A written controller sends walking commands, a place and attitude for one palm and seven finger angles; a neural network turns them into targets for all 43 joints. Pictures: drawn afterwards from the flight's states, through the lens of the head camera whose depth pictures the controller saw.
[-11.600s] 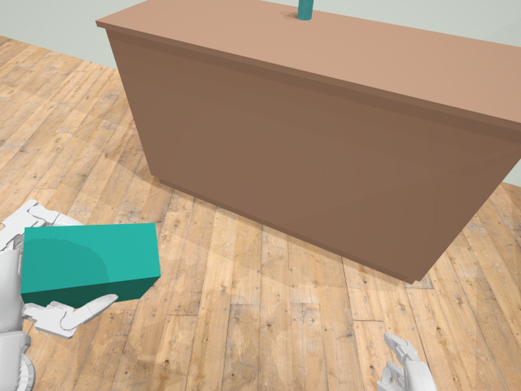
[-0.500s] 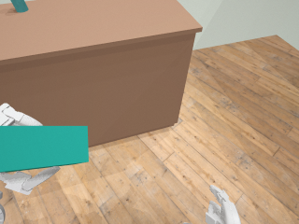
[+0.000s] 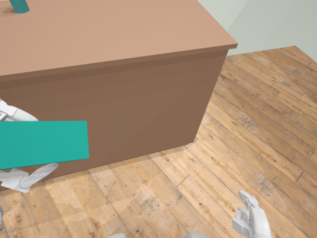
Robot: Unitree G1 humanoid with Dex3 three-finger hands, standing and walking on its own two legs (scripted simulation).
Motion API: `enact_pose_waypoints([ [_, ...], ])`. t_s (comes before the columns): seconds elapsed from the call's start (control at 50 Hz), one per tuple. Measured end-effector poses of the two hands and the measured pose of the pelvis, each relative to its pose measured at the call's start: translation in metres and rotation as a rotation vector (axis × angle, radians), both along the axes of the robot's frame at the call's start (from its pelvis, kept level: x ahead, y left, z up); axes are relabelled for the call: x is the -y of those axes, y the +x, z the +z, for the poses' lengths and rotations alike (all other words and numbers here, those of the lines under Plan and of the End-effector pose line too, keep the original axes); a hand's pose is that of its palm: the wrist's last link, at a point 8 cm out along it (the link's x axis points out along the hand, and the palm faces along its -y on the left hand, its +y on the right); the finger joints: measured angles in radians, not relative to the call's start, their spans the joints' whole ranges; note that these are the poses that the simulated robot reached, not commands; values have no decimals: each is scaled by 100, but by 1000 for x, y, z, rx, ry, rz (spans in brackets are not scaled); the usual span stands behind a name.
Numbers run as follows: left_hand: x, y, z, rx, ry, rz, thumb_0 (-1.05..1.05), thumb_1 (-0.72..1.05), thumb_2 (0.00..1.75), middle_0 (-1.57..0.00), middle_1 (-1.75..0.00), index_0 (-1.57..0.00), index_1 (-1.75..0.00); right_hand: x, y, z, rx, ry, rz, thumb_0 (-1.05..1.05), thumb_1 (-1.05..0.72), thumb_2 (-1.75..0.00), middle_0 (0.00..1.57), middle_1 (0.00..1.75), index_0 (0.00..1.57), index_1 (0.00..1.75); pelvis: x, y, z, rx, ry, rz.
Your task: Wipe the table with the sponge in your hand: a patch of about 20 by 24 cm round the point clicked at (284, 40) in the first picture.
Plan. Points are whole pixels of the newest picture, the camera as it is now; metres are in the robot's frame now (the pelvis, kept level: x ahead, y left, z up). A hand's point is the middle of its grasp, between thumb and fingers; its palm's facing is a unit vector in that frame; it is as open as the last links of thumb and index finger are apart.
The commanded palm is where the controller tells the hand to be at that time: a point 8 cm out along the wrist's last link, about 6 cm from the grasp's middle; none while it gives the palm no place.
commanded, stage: take the last steps up to it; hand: left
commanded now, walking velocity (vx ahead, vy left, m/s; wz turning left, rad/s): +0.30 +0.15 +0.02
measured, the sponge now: (54, 144) +0.25 +0.21 +0.16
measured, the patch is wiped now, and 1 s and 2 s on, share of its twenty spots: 0.00 0.00 0.00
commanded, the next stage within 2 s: come to a stop and stand still in 1.00 s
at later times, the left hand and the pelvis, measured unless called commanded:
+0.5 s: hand (34, 110) +0.31 +0.26 +0.18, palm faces +0.35 -0.80 -0.48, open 10.5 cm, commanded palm +0.25 +0.32 +0.19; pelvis +0.10 +0.03 +0.02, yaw +1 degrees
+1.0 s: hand (15, 86) +0.37 +0.33 +0.18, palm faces +0.41 -0.79 -0.45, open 10.5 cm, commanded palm +0.31 +0.37 +0.19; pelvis +0.15 +0.09 +0.01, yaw +0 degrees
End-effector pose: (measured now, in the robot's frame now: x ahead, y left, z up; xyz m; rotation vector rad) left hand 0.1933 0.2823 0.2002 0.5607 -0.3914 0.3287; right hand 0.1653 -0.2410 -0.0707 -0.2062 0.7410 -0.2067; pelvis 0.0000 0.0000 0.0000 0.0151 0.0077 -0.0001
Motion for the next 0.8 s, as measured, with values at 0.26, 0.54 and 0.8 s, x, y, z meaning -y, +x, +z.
enact_pose_waypoints([
  [0.26,11,35,4,-109,37,37,-1,-53,100,-68,-136,-70,-135,-45,35,-42,-89,156,88,1,-90,-89,21,30,21,30,-2,54,-2,-1,-1,9],
  [0.54,-30,84,1,-102,-14,0,-1,-53,100,-68,-136,-70,-135,-18,92,4,-84,-67,34,1,-90,-89,20,30,20,30,-45,105,11,5,23,17],
  [0.8,-70,122,9,-19,-36,-11,-1,-53,100,-68,-136,-70,-135,-119,131,-4,18,109,60,1,-90,-89,20,30,20,30,-81,135,7,3,-14,-5],
])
